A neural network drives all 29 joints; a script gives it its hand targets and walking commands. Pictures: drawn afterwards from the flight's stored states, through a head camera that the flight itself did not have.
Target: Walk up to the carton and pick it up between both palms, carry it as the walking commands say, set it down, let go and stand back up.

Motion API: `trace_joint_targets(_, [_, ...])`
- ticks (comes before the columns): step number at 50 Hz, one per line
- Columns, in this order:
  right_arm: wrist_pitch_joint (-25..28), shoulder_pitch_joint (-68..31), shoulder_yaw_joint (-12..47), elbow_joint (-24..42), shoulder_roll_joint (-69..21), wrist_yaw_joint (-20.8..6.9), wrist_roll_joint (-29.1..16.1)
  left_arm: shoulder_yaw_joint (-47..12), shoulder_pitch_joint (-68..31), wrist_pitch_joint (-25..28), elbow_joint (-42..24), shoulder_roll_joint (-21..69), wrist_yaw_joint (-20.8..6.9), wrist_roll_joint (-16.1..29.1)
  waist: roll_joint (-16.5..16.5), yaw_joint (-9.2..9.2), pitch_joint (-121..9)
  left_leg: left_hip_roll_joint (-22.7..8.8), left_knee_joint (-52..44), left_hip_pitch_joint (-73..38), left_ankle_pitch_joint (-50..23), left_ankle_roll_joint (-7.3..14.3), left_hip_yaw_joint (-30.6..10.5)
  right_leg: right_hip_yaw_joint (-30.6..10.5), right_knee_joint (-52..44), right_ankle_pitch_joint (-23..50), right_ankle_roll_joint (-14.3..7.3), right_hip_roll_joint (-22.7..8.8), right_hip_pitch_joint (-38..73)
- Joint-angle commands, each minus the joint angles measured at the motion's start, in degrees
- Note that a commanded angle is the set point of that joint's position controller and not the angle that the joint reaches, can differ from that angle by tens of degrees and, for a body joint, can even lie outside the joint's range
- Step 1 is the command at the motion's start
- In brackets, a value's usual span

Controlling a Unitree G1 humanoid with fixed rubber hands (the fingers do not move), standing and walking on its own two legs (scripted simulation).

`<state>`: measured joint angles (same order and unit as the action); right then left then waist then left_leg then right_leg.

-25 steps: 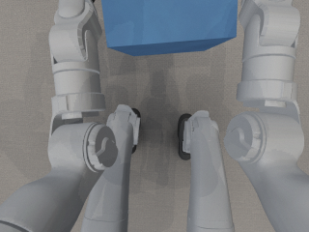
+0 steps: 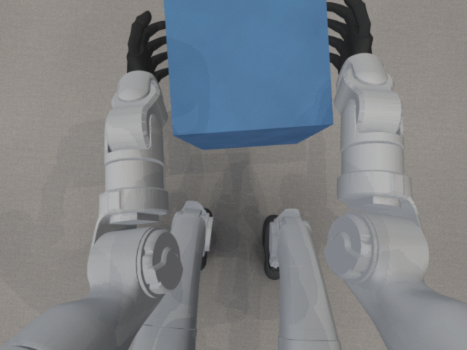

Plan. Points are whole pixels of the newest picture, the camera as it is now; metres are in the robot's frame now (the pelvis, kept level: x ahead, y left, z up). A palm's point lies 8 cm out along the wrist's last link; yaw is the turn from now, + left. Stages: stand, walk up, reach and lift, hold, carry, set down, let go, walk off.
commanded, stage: reach and lift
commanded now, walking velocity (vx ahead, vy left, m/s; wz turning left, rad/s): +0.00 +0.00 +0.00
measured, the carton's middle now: (246, 78) +0.52 +0.02 -0.13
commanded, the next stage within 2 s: none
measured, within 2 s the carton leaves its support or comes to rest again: neither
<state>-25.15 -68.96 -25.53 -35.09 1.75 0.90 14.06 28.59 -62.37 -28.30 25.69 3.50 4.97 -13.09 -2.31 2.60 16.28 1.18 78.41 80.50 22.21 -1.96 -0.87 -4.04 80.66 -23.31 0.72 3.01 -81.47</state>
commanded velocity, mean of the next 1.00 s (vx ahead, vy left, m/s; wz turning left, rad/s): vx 0.00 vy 0.00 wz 0.00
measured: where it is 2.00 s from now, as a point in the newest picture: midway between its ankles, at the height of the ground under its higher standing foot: (236, 254)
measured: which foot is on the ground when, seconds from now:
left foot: down 0.00-1.00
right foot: down 0.00-1.00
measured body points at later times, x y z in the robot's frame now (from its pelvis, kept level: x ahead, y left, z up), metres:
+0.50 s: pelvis +0.07 +0.00 +0.09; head +0.26 +0.00 +0.50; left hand +0.47 +0.17 +0.04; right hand +0.51 -0.12 +0.04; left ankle +0.13 +0.13 -0.57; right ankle +0.12 -0.11 -0.57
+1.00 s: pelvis +0.09 +0.01 +0.14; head +0.21 +0.01 +0.57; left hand +0.45 +0.17 +0.11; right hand +0.47 -0.11 +0.11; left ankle +0.13 +0.13 -0.57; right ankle +0.12 -0.11 -0.57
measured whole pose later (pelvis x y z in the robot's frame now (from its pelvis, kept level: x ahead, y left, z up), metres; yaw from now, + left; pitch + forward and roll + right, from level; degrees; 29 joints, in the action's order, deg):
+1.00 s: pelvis +0.09 +0.01 +0.14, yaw +0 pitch +19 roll +0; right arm -23.5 -30.2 -24.6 -24.5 -13.1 -1.2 21.8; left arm 25.2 -27.0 -26.8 20.5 12.8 -1.3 -21.2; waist -1.1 3.0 -4.9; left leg 0.5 39.8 43.8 14.7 -0.9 -1.9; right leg -3.9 40.8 -15.5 0.3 1.9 -43.9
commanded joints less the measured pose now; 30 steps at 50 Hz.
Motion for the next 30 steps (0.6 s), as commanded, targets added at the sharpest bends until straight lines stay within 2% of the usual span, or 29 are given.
trace_joint_targets(1, [0.0,-28.2,30.4,-10.1,-67.6,-16.9,-8.2,-35.0,-41.5,2.8,4.5,58.1,-19.7,10.2,-0.9,2.48,-88.4,7.3,-10.0,-26.2,-8.3,0.6,5.1,5.2,-12.3,6.7,0.2,5.9,29.0])
trace_joint_targets(3, [0.3,-24.8,29.1,-10.7,-69.5,-16.6,-7.5,-33.5,-37.5,2.9,5.6,58.9,-19.8,9.3,-1.1,2.41,-82.2,7.5,-11.5,-26.7,-10.9,1.0,4.6,5.1,-14.2,9.4,0.3,5.7,28.4])
trace_joint_targets(5, [0.5,-21.9,24.7,-13.5,-69.3,-16.6,-4.7,-29.0,-32.8,2.7,10.0,59.6,-20.0,6.4,-1.1,1.90,-72.0,7.4,-14.1,-24.4,-6.6,1.5,3.8,4.7,-17.0,5.5,0.0,5.1,25.0])
trace_joint_targets(7, [0.4,-19.0,22.2,-15.1,-68.8,-16.8,-2.9,-26.8,-30.3,2.7,10.8,60.1,-20.1,4.8,-1.4,1.51,-67.5,7.2,-16.3,-24.1,-4.4,1.7,3.7,4.2,-19.2,4.0,-0.3,5.0,24.4])
trace_joint_targets(8, [0.4,-17.4,20.3,-16.0,-68.5,-16.8,-1.4,-25.2,-28.7,2.8,11.8,59.6,-20.2,3.4,-0.5,1.31,-64.4,7.1,-17.5,-23.5,-3.8,1.7,3.7,3.9,-20.6,3.7,-0.5,4.7,24.5])
trace_joint_targets(11, [0.2,-13.2,17.1,-17.4,-67.8,-16.8,1.3,-21.9,-24.7,2.7,13.1,58.6,-20.5,0.9,-0.6,0.77,-58.8,6.8,-20.2,-24.2,-3.6,1.4,3.4,3.6,-23.5,3.7,-0.6,4.7,25.3])
trace_joint_targets(15, [0.8,-7.4,16.9,-15.7,-67.8,-16.6,3.0,-21.0,-19.2,3.3,11.5,56.9,-20.8,-0.8,-0.1,0.98,-57.1,6.5,-23.2,-27.3,-9.1,1.4,3.0,3.1,-26.9,9.3,-0.8,4.5,30.1])
trace_joint_targets(19, [2.2,-3.9,21.9,-11.0,-69.4,-16.4,1.9,-24.7,-15.8,4.9,7.5,57.2,-21.0,-0.1,-0.7,1.40,-60.6,6.6,-25.0,-32.6,-18.0,1.7,2.5,2.8,-29.1,17.9,-0.4,4.8,35.2])
trace_joint_targets(22, [3.7,-1.9,27.2,-6.4,-70.5,-16.3,0.0,-29.7,-13.4,6.2,4.7,59.4,-21.4,1.5,-0.5,1.34,-64.5,6.6,-26.0,-37.6,-25.0,1.7,2.0,2.3,-30.5,23.9,-0.2,4.9,38.3])
trace_joint_targets(23, [4.0,-2.0,29.3,-4.7,-71.2,-16.4,-0.8,-30.8,-12.1,6.4,4.3,59.7,-21.6,1.9,-0.6,2.18,-65.6,6.5,-26.5,-38.9,-26.3,1.8,1.9,2.2,-30.9,24.9,0.0,4.8,39.5])
trace_joint_targets(26, [4.6,0.9,34.1,-1.1,-72.3,-16.5,-2.0,-35.8,-9.7,7.2,1.1,61.7,-21.9,3.6,-0.7,1.63,-68.4,6.5,-27.7,-42.4,-29.5,1.5,1.7,2.0,-32.2,28.1,0.2,4.8,42.3])
trace_joint_targets(30, [4.3,4.5,36.8,0.1,-72.5,-16.8,-2.8,-39.4,-7.3,6.8,-0.7,62.5,-22.1,4.8,0.6,1.58,-67.4,6.0,-30.1,-46.0,-28.9,1.4,1.4,2.0,-34.3,26.9,0.3,4.5,43.3])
